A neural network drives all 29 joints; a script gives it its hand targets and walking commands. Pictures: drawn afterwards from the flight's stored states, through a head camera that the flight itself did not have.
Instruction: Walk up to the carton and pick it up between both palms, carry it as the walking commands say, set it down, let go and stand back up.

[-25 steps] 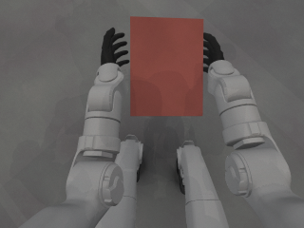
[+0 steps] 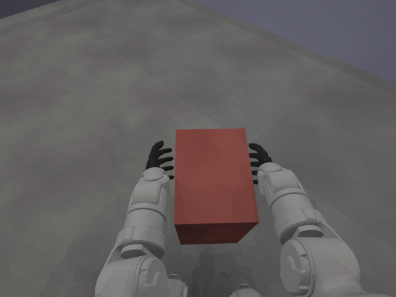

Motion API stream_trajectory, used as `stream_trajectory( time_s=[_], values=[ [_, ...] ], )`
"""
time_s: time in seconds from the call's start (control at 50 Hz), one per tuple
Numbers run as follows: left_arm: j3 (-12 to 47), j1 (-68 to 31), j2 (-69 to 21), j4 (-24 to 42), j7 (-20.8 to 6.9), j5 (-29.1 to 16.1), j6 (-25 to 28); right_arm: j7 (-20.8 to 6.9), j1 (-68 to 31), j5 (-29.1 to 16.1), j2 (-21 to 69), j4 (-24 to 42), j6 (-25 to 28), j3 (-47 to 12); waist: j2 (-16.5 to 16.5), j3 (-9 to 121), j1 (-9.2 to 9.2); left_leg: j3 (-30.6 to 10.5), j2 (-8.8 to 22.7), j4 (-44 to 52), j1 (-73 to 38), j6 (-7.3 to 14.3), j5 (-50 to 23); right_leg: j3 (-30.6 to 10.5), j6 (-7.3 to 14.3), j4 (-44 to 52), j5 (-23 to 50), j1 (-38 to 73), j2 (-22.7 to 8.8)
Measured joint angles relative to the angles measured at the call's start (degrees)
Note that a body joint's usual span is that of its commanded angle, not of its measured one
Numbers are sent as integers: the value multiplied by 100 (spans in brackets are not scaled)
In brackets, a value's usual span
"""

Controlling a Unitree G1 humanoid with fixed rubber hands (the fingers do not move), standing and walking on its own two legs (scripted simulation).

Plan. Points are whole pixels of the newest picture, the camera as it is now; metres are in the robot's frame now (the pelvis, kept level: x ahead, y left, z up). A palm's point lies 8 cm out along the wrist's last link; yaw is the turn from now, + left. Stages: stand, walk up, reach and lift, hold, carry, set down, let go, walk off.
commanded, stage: reach and lift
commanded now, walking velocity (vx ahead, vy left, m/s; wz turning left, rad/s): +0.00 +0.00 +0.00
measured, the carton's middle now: (209, 192) +0.38 +0.02 -0.05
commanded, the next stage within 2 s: none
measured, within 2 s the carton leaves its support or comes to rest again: neither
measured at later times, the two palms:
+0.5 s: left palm (143, 161) +0.36 +0.15 +0.09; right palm (264, 173) +0.36 -0.09 +0.06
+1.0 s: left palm (147, 156) +0.35 +0.13 +0.13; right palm (280, 168) +0.35 -0.11 +0.10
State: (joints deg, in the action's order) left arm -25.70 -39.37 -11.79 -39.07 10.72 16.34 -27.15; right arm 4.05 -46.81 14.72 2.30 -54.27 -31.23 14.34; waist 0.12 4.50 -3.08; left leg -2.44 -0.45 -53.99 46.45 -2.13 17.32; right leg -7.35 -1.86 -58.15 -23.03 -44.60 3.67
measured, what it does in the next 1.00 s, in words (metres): stands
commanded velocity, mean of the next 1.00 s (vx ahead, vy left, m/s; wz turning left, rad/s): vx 0.00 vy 0.00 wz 0.00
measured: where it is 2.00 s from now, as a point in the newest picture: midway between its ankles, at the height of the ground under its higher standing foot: outside the picture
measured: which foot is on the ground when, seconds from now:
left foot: down 0.00-1.00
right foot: down 0.00-1.00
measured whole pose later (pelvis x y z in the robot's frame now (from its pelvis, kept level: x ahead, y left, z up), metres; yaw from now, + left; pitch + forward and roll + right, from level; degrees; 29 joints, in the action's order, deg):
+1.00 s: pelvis +0.01 +0.00 +0.05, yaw -1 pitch -2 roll +1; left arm -18.4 -34.8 -11.5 -35.3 11.0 14.8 -37.7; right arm 4.2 -33.6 14.2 6.3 -39.9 -40.1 14.9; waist 0.1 4.1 -3.8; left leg -2.6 0.5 -34.1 21.7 -2.1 10.7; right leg -7.7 -1.3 -37.9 -15.8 -20.1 3.1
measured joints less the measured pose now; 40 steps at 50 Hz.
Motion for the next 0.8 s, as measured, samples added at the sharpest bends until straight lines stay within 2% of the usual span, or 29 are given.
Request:
stream_trajectory(
  time_s=[0.14,0.22,0.32,0.42,0.64,0.8],
  values=[
    [79,669,-142,574,-139,1,4,126,696,-170,280,653,19,-88,0,0,-8,0,57,612,-618,0,-54,-11,40,675,103,629,0],
    [454,1162,-146,1024,-194,-15,-17,218,1234,-386,350,1240,18,-446,0,8,-52,0,98,1023,-994,0,-131,-20,49,1167,231,1031,0],
    [981,1535,8,1455,-203,-181,-283,324,1836,-533,378,1839,-28,-872,1,8,-70,-12,147,1528,-1436,0,-298,-23,49,1820,469,1534,-2],
    [1258,1603,35,1582,-211,-200,-596,328,2313,-569,405,2216,-143,-938,0,8,-70,-19,174,1898,-1852,0,-437,-26,49,2323,686,2007,-14],
    [1340,1594,37,1397,-181,-198,-969,221,2414,-431,404,2292,-689,-921,-1,84,-70,-19,170,1984,-2279,7,-553,-30,49,2430,815,2443,-23],
    [1196,1328,32,1155,-55,-197,-1114,93,1922,-291,403,1881,-879,-603,-1,45,-70,-19,116,1984,-2389,7,-651,-30,49,2207,804,2454,-56]
  ],
)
